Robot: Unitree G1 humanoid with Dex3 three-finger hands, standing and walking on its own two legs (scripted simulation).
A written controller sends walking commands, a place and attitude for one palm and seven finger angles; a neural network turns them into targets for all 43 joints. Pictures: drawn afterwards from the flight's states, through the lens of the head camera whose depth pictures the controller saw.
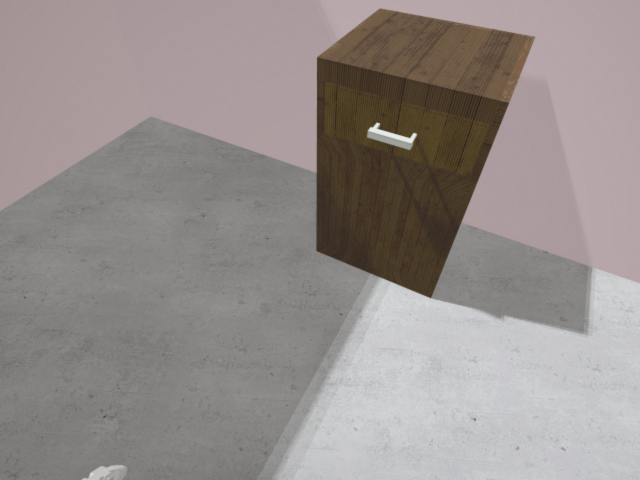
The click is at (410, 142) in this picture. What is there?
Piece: drawer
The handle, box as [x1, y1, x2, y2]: [367, 123, 416, 149]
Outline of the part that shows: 368,130 367,137 408,149 411,147 412,142 416,136 416,134 413,133 410,138 407,138 379,130 377,128 379,126 379,123 376,123 373,127 370,127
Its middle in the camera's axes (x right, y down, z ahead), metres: +0.19 -0.28 +1.05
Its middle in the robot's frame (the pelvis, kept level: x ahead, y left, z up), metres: +0.98 -0.14 -0.11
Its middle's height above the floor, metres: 0.66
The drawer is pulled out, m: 0.00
